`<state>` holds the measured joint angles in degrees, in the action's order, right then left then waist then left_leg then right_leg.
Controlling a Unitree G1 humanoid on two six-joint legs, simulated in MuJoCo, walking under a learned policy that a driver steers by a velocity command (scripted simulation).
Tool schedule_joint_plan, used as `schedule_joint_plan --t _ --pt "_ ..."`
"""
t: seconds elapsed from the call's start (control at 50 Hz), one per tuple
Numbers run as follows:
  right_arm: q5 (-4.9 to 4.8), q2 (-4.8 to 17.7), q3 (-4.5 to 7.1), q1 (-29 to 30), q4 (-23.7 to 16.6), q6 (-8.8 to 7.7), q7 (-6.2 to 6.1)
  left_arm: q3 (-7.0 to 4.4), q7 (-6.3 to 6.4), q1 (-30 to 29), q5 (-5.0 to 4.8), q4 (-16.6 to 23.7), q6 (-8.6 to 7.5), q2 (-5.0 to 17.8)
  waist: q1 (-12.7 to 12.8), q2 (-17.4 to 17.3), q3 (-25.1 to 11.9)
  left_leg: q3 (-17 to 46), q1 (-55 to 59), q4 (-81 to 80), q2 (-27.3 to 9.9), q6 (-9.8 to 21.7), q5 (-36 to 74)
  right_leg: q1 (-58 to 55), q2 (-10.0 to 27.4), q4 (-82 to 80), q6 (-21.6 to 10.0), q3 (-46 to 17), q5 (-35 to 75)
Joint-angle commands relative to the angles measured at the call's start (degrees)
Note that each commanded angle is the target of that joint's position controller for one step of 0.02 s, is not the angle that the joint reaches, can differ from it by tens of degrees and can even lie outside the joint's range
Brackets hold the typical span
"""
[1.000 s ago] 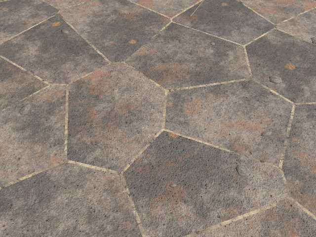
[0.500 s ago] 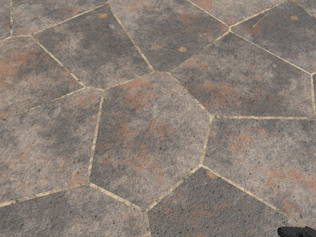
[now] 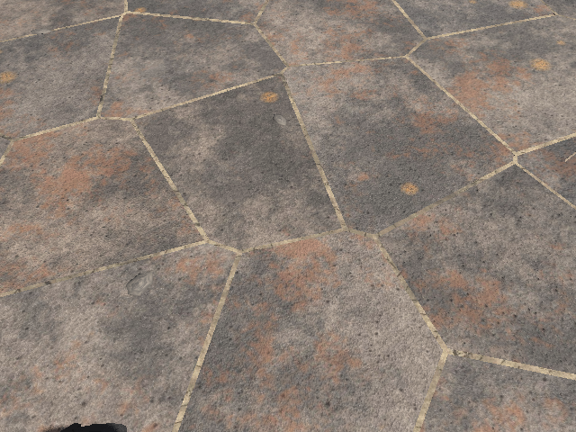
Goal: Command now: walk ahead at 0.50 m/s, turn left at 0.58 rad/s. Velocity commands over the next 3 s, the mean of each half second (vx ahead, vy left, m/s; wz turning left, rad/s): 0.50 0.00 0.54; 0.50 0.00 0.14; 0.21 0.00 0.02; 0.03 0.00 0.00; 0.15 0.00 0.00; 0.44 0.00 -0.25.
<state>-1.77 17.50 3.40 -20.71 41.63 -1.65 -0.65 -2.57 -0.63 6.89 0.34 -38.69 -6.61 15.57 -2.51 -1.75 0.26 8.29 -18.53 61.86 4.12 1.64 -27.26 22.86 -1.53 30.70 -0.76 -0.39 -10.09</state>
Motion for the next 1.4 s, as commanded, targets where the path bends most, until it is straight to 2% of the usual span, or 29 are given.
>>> schedule_joint_plan --t 0.02,0.06,0.12,0.24,0.34,0.38,0.42,0.44,0.46,0.48,0.5,0.52,0.56,0.66,0.74,0.86,0.92,0.96,0.98,1.0,1.02,1.04,1.06,1.08,1.14,1.22,1.3,1.36,1.4 --pt "0.78 7.42 1.91 5.13 -6.78 -0.80 -0.02 -2.30 0.45 8.11 0.29 0.72 0.66 6.71 6.04 6.20 -1.35 -0.18 -25.95 9.27 -7.31 -1.44 6.94 -23.74 18.54 -15.34 -8.91 -22.46 -5.76" --pt "0.04 5.27 1.85 4.76 -7.27 -0.28 0.67 -2.00 0.62 6.96 0.47 0.03 0.46 5.72 4.29 8.83 0.17 -1.44 -22.17 6.58 -9.32 -1.60 9.51 -18.62 15.93 -18.15 -8.28 -14.89 0.15" --pt "0.32 2.89 1.31 6.78 -8.58 0.44 0.96 -2.66 0.57 7.39 -0.04 -1.60 -0.07 7.20 3.91 7.39 1.21 -2.58 -23.49 2.24 -10.17 -2.43 12.19 -17.43 16.38 -20.78 -9.90 -8.80 6.98" --pt "0.45 1.34 0.43 14.87 -10.48 -0.34 2.54 -3.36 0.95 8.10 -0.29 -4.17 0.72 9.96 6.21 5.41 2.75 -6.06 -21.63 -15.69 -9.83 -2.00 27.06 -19.88 15.28 -21.48 -8.45 2.89 14.57" --pt "0.17 1.91 0.54 20.95 -13.35 -0.47 4.16 -4.10 1.04 11.08 -1.62 -6.44 2.11 12.50 7.00 5.43 4.59 -10.28 -18.97 -24.54 -7.83 1.17 23.68 -26.13 17.47 -18.56 -6.62 7.58 22.71" --pt "0.66 3.75 1.54 18.44 -13.49 -0.17 4.21 -4.59 1.35 11.39 -2.16 -6.71 2.77 14.25 4.38 7.14 1.57 -13.15 -11.75 -25.68 -4.13 3.69 17.69 -27.79 17.65 -11.17 -5.72 9.54 41.92" --pt "0.59 8.10 4.29 3.41 -9.80 0.25 3.25 -4.12 1.67 11.29 -2.33 -6.89 3.26 13.80 -4.52 5.58 -6.63 -13.66 10.94 -30.88 -0.07 7.54 21.06 -20.95 15.36 8.12 -3.62 12.01 47.57" --pt "0.50 12.34 5.54 -5.09 -7.80 0.83 1.93 -2.44 1.56 12.72 -0.23 -5.75 2.80 9.71 -6.87 -2.79 -12.58 0.62 29.40 -30.20 -9.89 10.83 23.54 -5.31 12.46 26.12 -1.46 12.09 20.70" --pt "0.58 16.71 5.29 -2.37 -8.63 0.07 1.96 -0.26 0.56 18.34 0.44 -3.39 1.34 3.83 0.32 -13.89 -20.34 33.33 42.20 -38.20 -23.81 20.99 11.50 14.57 1.65 43.61 1.10 4.24 -24.61" --pt "0.75 11.20 3.98 -3.71 -8.88 -0.62 2.35 -1.65 -0.07 11.62 -1.94 -3.78 0.06 10.11 -4.64 -5.57 -21.33 34.93 40.81 -43.31 -24.37 19.62 7.51 19.19 3.28 47.94 0.74 -4.31 -22.56" --pt "1.11 9.65 3.31 -1.28 -8.06 -1.29 2.54 -1.95 -0.27 6.83 -3.42 -1.84 -0.51 11.08 -4.20 -4.63 -12.23 25.79 33.80 -44.05 -22.56 17.24 12.12 22.60 5.30 46.67 0.03 -3.30 -17.67" --pt "0.97 8.35 2.81 2.28 -7.86 -1.68 2.54 -1.63 0.19 5.69 -2.62 -2.02 -0.73 10.09 -1.80 -0.39 -7.42 18.86 25.36 -44.29 -20.01 15.33 18.52 20.69 7.86 42.42 -0.20 -2.97 -12.79" --pt "1.99 5.32 1.73 7.14 -8.33 -2.20 2.48 -1.96 0.42 7.77 -1.14 -3.20 0.12 9.83 2.35 -1.27 -4.14 10.94 14.27 -46.78 -16.47 13.85 28.41 13.77 10.46 37.08 0.38 -3.40 -7.67" --pt "1.74 6.30 1.91 6.08 -5.31 -3.56 1.69 -1.32 0.66 5.48 -0.16 -2.98 2.31 6.41 3.10 -0.57 -0.44 2.91 8.61 -52.32 -14.63 14.19 34.76 14.73 10.56 26.47 3.57 -2.31 1.85" --pt "1.51 6.88 1.85 3.48 -3.09 -3.11 0.84 -0.61 -0.16 -1.63 -0.42 -1.40 1.52 4.58 0.31 -1.01 1.54 -2.08 9.56 -52.86 -12.09 11.11 32.03 13.77 8.54 10.90 3.46 -1.16 15.83" --pt "0.82 8.35 2.34 -2.15 1.13 -2.14 0.52 -0.31 -2.09 -9.91 -1.01 1.78 0.62 4.88 -2.39 -1.48 4.40 -0.04 19.07 -49.66 -16.71 10.45 30.65 15.61 5.87 -0.12 0.56 -0.90 14.48" --pt "0.70 9.28 2.72 -1.73 2.06 -1.31 0.03 -0.90 -2.59 -6.79 -0.86 1.53 0.37 6.43 0.19 -3.14 2.21 0.36 23.39 -44.34 -17.89 8.62 42.48 10.46 3.88 -2.12 -2.06 0.39 7.25" --pt "1.09 8.58 2.17 -0.24 1.81 -0.76 -0.22 -2.90 -1.82 6.03 -0.55 -1.90 0.35 10.21 7.07 -2.70 -6.79 -3.25 19.64 -28.59 -13.49 5.98 56.12 -9.52 1.76 -2.89 -5.42 2.67 8.97" --pt "2.37 5.73 0.88 -1.19 0.56 -0.79 -0.43 -3.76 -1.27 16.03 0.02 -3.43 0.55 14.12 10.20 3.52 -15.88 -5.52 7.96 -10.92 -9.72 3.93 39.68 -27.44 12.26 -0.40 -9.26 -9.23 11.81" --pt "1.49 -0.39 -0.71 -9.58 0.29 -1.96 0.21 -4.42 -1.68 18.37 -0.07 -4.89 0.73 16.72 5.74 19.86 -22.54 -4.61 -14.59 7.88 0.99 0.07 -2.98 -45.42 23.83 -7.18 -18.50 -37.42 -2.29" --pt "0.74 5.71 0.29 -5.07 1.01 -2.82 0.45 -2.88 -1.66 17.13 -1.07 -4.11 0.81 10.98 8.61 13.41 -19.64 1.51 -20.49 13.31 -1.13 0.09 -6.45 -43.85 23.01 -11.67 -16.87 -39.95 -4.73" --pt "-0.27 7.98 1.07 0.57 -0.49 -3.26 0.62 -2.23 -1.30 12.46 -0.65 -3.34 0.97 9.30 8.17 9.83 -11.19 -0.19 -22.80 13.94 -3.57 -0.07 -2.41 -36.13 21.77 -11.75 -14.88 -29.99 4.74" --pt "0.29 7.46 0.87 3.23 -0.96 -3.40 0.30 -1.89 -1.18 8.47 -0.08 -2.72 1.11 8.60 6.27 4.37 -7.15 -2.32 -20.48 11.72 -6.21 -0.67 1.45 -28.11 19.77 -11.46 -13.84 -22.79 18.80" --pt "1.34 7.23 1.20 4.57 -0.99 -3.14 0.08 -1.47 -1.30 5.98 0.12 -2.58 1.15 7.12 4.68 2.57 -4.25 -3.27 -18.27 8.46 -7.64 -1.45 2.78 -21.84 17.74 -11.70 -13.53 -17.28 30.16" --pt "1.49 3.33 0.64 0.40 0.17 -1.15 -0.31 -0.78 -1.32 3.63 0.48 -3.81 0.52 5.54 0.66 5.78 -4.71 -4.09 -9.56 0.27 -9.05 -3.30 5.60 -13.30 14.81 -14.43 -13.50 -9.13 41.95" --pt "2.08 1.21 -0.32 3.71 -0.33 -0.10 -0.71 -1.35 -0.30 1.56 0.32 -5.45 1.40 7.93 0.66 7.10 -5.50 -6.06 -4.64 -15.58 -8.58 -4.41 16.50 -10.19 11.95 -15.54 -12.35 -1.87 43.65" --pt "1.80 2.46 0.07 9.20 -0.92 0.00 -0.35 -1.27 0.07 4.23 0.04 -8.10 2.87 8.36 3.27 6.57 -5.40 -6.09 -2.64 -24.35 -7.59 -3.84 23.52 -13.00 12.35 -14.92 -11.25 -2.08 34.54" --pt "2.26 3.16 0.55 10.57 -1.20 -0.08 -0.17 -1.05 0.17 3.11 -0.56 -9.28 3.80 8.15 2.50 6.39 -3.92 -6.47 0.46 -31.31 -6.77 -2.01 23.38 -13.12 12.92 -11.69 -10.02 -3.97 25.00" --pt "3.06 5.38 1.27 9.16 -0.62 -0.37 -0.47 -0.14 0.26 5.23 -0.40 -10.26 3.80 5.53 2.04 2.91 -4.32 -3.67 8.89 -38.92 -9.09 0.38 39.79 -10.80 8.81 -6.73 -5.41 -3.46 14.13"
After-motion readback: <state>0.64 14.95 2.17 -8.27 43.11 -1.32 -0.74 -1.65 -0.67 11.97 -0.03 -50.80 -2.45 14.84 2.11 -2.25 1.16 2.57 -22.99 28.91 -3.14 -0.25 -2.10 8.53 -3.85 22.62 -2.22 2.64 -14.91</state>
